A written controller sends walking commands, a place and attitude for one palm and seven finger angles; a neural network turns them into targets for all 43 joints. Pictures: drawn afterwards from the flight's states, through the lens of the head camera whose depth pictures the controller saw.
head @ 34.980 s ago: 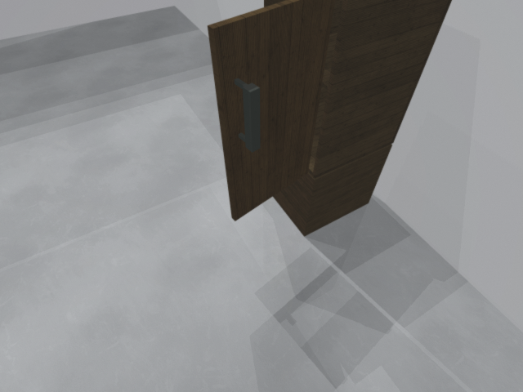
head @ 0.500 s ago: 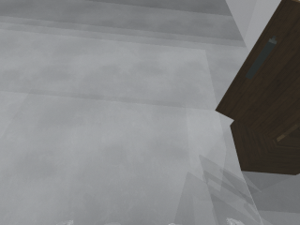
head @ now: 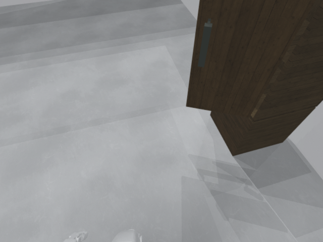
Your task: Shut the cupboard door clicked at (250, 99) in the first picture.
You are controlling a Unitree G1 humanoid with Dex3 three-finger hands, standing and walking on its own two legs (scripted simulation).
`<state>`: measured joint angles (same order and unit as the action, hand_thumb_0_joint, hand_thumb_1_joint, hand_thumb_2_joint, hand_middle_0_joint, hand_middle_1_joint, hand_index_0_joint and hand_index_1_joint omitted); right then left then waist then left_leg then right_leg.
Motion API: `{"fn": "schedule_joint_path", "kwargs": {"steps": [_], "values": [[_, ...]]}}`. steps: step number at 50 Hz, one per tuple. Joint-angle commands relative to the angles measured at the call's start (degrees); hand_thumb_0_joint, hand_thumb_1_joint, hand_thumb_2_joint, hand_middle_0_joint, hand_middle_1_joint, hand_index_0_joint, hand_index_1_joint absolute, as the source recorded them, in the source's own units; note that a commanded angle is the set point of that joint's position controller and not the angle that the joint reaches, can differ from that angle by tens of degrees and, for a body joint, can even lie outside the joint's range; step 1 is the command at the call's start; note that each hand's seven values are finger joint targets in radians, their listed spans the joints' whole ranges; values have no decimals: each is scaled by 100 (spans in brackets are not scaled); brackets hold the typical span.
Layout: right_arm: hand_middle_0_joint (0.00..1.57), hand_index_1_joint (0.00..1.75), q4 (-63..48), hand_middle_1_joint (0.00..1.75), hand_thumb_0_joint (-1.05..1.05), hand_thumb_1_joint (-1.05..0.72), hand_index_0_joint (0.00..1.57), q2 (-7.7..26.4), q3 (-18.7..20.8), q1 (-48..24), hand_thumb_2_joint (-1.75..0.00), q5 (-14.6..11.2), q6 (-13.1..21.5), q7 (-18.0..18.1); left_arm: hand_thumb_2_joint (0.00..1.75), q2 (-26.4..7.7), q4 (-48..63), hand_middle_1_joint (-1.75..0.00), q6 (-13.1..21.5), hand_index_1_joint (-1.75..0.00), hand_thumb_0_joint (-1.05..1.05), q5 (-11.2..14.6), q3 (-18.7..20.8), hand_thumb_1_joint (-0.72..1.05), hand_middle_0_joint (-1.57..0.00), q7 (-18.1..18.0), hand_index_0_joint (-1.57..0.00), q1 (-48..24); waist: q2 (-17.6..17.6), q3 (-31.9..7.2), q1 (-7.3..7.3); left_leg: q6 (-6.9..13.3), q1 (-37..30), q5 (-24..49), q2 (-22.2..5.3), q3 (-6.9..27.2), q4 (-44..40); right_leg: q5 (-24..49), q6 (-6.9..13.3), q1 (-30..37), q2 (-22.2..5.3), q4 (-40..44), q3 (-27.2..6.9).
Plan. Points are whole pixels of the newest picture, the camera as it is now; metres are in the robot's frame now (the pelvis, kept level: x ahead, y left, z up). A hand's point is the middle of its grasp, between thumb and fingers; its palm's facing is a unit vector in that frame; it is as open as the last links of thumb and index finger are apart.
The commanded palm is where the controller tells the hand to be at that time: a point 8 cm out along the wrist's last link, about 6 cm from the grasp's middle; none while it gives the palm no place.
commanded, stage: turn to face it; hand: left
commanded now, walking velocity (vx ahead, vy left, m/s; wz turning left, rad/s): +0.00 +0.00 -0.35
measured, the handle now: (205, 43) +0.76 -0.13 +0.06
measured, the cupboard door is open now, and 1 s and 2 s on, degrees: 61 61 61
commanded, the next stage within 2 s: take the last steps up to it in 0.26 s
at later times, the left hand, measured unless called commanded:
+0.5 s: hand out of the picture +0.13 +0.18 -0.16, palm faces -0.17 -0.96 -0.23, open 7.4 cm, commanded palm none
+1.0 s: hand (126, 213) +0.22 +0.13 -0.17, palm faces -0.27 -0.95 -0.15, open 7.4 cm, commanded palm none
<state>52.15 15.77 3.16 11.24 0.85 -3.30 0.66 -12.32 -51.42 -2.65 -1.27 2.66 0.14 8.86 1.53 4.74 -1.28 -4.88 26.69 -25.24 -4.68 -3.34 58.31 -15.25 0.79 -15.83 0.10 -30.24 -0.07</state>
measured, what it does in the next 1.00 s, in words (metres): walks ahead, turning right: left foot, then right foot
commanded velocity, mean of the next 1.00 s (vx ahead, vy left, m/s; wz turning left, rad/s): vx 0.19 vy -0.10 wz -0.21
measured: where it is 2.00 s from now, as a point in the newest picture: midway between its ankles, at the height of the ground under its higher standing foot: (196, 229)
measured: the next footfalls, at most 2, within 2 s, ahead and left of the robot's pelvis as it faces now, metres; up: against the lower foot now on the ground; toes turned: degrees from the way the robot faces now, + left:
left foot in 0.14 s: +0.07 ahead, +0.13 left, +0.00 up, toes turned +0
right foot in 0.50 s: +0.01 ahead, -0.12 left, +0.00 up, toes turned -13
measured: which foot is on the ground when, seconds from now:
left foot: up 0.00-0.12, down 0.14-0.50, up 0.52-0.80, down 0.82-1.00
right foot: down 0.00-0.16, up 0.18-0.48, down 0.50-0.82, up 0.84-1.00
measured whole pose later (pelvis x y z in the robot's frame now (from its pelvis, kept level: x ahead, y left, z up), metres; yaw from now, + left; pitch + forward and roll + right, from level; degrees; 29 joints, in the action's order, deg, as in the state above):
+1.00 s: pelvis +0.13 -0.05 +0.01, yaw -16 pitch +0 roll -1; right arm 57.1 10.6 1.4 17.0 2.5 3.4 1.6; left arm -13.2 -60.0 -2.6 -1.9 4.2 2.9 12.6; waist -2.5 2.8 -0.9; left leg -1.5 10.9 -16.2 -6.7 -9.9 27.5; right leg -18.9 0.1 -27.9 -2.3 -62.2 1.6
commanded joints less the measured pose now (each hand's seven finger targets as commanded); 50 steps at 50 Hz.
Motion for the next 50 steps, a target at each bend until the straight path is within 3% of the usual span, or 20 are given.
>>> {"fn": "schedule_joint_path", "kwargs": {"steps": [1, 5, 6, 7, 8, 11, 16, 18, 22, 23, 25, 26, 30, 36, 39, 40, 41, 42, 44, 50], "values": [[20, 30, -442, 30, 0, -90, 20, 290, 24, -3, -90, -23, 175, 27, 90, -1264, 325, -30, 148, -30, 0, -35, 343, 90, -20, -60, -20, 81, -983, -827, 168, 0, -66, 89, 109, 23, -1032, 2157, 1029, 741, -1320, 925, -1422], [20, 30, -229, 30, 0, -90, 20, 317, 3, 603, -90, -28, 271, 92, 90, -1137, 294, -30, 79, -30, 0, 33, 333, 90, -20, -60, -20, -152, -924, -809, -120, 98, -1579, 1351, 217, -13, -3106, 1496, 576, -127, -1007, 440, -1442], [20, 30, -197, 30, 0, -90, 20, 580, 40, 685, -90, -1, 322, 99, 90, -888, 330, -30, 51, -30, 0, 58, 281, 90, -20, -35, -20, -69, -19, -841, -108, 284, -2028, 1430, -316, 615, -3733, 650, 279, -627, -551, -54, -1122], [20, 30, -251, 30, 0, -90, 20, 1084, 120, 730, -90, 88, 349, 115, 90, -587, 413, -30, 22, -30, 0, 99, 228, 90, -20, 8, -20, 132, 1468, -819, -60, 853, -2189, 1877, -1509, 1865, -4106, -761, -45, -1211, 168, -1039, -434], [20, 30, -356, 30, 0, -90, 20, 1220, 134, 729, -90, 113, 314, 140, 90, -624, 510, -30, 49, -30, 0, 70, 219, 90, -20, 29, -20, 56, 1368, -708, -116, 1392, -1723, 2062, -2120, 2341, -4255, -1835, -124, -1206, 201, -2031, -172], [20, 30, -344, 30, 0, -90, 20, 820, 23, 361, -90, 125, 371, 190, 90, -662, 300, -30, -5, -30, 0, 13, 281, 90, -20, 75, -20, -47, 989, -457, 82, 1383, -1481, 3057, -1670, 1561, -4126, -1434, -212, -1364, -68, -3382, -265], [20, 30, -96, 30, 0, -90, 20, 703, 62, 596, -90, 110, 336, 183, 90, -381, 204, -30, -34, -30, 0, 35, 170, 90, -20, 97, -20, -187, 848, -651, -55, 1285, -1932, 3778, -1331, 630, -3801, -1216, -264, -773, -58, -2023, 179], [20, 30, -3, 30, 0, -90, 20, 767, 107, 626, -90, 114, 308, 161, 90, -299, 173, -30, -22, -30, 0, 38, 140, 90, -20, 83, -20, -129, 985, -715, -61, 1297, -1904, 3537, -1359, 615, -3745, -1121, -226, -461, 7, -1481, 305], [20, 30, 70, 30, 0, -90, 20, 860, 188, 525, -90, 92, 266, 115, 90, -413, -35, -30, 31, -30, 0, 5, 193, 90, -20, 169, -20, 339, 697, -730, 116, 933, -1248, 870, -1281, 524, -3594, -257, -81, 725, 124, 329, 535], [20, 30, 68, 30, 0, -90, 20, 753, 192, 456, -90, 66, 267, 92, 90, -635, -119, -30, 62, -30, 0, -19, 255, 90, -20, 173, -20, 524, 275, -570, 216, 705, -620, 40, -1030, 267, -3262, -488, 41, 1251, -93, 891, 207], [20, 30, -338, 30, 0, -90, 20, 217, 39, -243, -90, 27, 283, 19, 90, -1472, -259, -30, 108, -30, 0, -58, 422, 90, -20, 85, -20, 1046, -1861, -87, 684, 231, 1274, -1289, 163, -529, -812, -2163, 1100, 1586, -1968, 2325, -2491], [20, 30, -390, 30, 0, -90, 20, 386, 70, -531, -90, 61, 251, 41, 90, -1251, -303, -30, 158, -30, 0, -22, 426, 90, -20, 0, -20, 1152, -1701, 74, 686, 285, 1518, -872, 8, 32, 44, -2142, 1360, 1304, -2016, 2411, -2748], [20, 30, -55, 30, 0, -90, 20, 248, 110, -20, -90, 100, 310, -61, 90, -805, -202, -30, 342, -30, 0, -24, 254, 90, -20, 0, -20, 381, -905, 125, 50, 181, 822, 227, -184, -6, 130, -634, 1179, 594, -1295, 2020, -1096], [20, 30, -102, 30, 0, -90, 20, 79, 70, -98, -90, 84, 457, -56, 90, -866, -526, -30, 394, -30, 0, -47, 253, 90, -20, 36, -20, 747, -861, -189, 144, 200, 97, 408, -38, -279, -1741, 264, 1181, 985, -1196, 1629, -1042], [20, 30, 268, 30, 0, -90, 20, 313, 89, 883, -90, 110, 589, 47, 90, -827, -538, -30, 358, -30, 0, 44, 259, 90, -20, 84, -20, 494, -371, -515, -343, 243, -1895, 1373, 80, -444, -3196, 476, 793, 186, -729, 424, -652], [20, 30, 476, 30, 0, -90, 20, 812, 194, 1510, -90, 177, 653, 111, 90, -463, -491, -30, 353, -30, 0, 68, 206, 90, -20, 128, -20, 676, 779, -888, -538, 559, -3104, 889, -918, 981, -3725, 151, 463, -771, -236, -946, -319], [20, 30, 555, 30, 0, -90, 20, 1377, 305, 2067, -90, 225, 635, 166, 90, -293, -328, -30, 358, -30, 0, 58, 117, 90, -20, 185, -20, 661, 1800, -1104, -670, 1216, -3780, 573, -2465, 2980, -4241, -1622, 177, -2011, 203, -2631, 213], [20, 30, 558, 30, 0, -90, 20, 1366, 265, 2051, -90, 202, 596, 203, 90, -580, -212, -30, 328, -30, 0, -44, 165, 90, -20, 188, -20, 288, 1190, -859, -715, 1449, -3313, 265, -2737, 3236, -4514, -1727, 182, -2280, -8, -3521, -259], [20, 30, 423, 30, 0, -90, 20, 927, 158, 1452, -90, 170, 613, 213, 90, -516, -231, -30, 307, -30, 0, -83, 217, 90, -20, 240, -20, -65, 852, -53, -420, 1279, -2215, 590, -2367, 2428, -4687, -831, 85, -2416, -444, -4082, -361], [20, 30, 457, 30, 0, -90, 20, 643, 108, 1002, -90, 146, 677, 135, 90, -157, -323, -30, 152, -30, 0, -36, 147, 90, -20, 343, -20, 41, 828, 50, -31, 986, -1674, 1711, -1526, 1, -4699, 145, -161, -1621, -579, -2245, 193]]}}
